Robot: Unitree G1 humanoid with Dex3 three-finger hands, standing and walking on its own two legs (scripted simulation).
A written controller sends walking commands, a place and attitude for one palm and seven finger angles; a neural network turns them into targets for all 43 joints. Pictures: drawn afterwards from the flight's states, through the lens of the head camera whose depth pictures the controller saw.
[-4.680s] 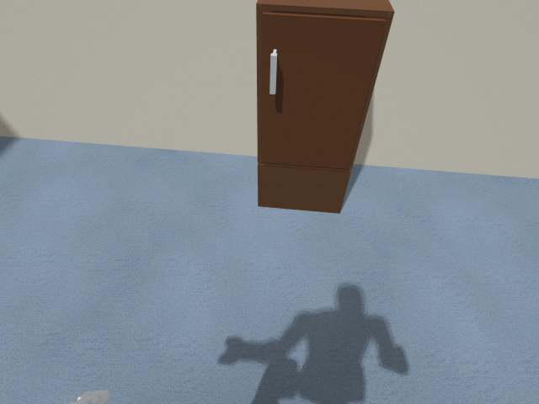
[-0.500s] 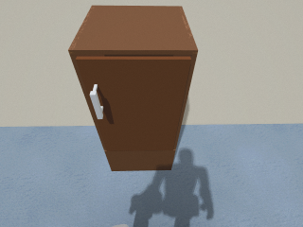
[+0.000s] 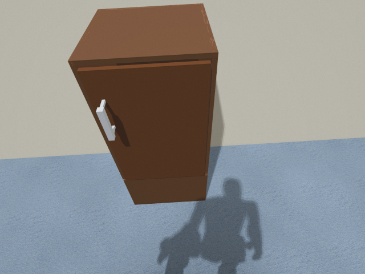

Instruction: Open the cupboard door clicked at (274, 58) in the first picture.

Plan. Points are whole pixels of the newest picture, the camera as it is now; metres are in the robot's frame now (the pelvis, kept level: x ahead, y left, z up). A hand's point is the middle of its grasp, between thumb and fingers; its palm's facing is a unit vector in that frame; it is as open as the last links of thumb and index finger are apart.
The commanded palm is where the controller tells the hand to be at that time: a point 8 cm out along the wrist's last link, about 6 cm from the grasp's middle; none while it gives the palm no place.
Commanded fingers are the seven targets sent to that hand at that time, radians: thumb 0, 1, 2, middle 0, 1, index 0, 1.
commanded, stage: come to a stop and stand still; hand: left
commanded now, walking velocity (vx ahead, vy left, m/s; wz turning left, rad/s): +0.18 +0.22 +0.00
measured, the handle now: (107, 120) +0.56 +0.29 -0.02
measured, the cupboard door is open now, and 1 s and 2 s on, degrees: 0 0 0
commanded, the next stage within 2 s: look again from close up in 0.84 s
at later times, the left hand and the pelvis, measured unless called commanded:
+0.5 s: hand out of the picture -0.04 +0.21 -0.18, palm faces +0.11 -0.97 -0.20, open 7.3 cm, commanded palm none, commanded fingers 0.00 0.90 0.90 -0.20 -0.30 -0.20 -0.30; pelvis +0.00 +0.04 +0.00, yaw +1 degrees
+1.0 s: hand out of the picture +0.01 +0.24 -0.17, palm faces +0.01 -0.98 -0.20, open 7.3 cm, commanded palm none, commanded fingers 0.00 0.90 0.90 -0.20 -0.30 -0.20 -0.30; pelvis +0.00 +0.06 +0.01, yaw +0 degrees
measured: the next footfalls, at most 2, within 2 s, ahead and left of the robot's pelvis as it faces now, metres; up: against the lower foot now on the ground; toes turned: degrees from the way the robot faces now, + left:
left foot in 0.42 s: +0.03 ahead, +0.16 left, +0.00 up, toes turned +2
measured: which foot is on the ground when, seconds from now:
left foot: up 0.00-0.40, down 0.42-1.00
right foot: down 0.00-1.00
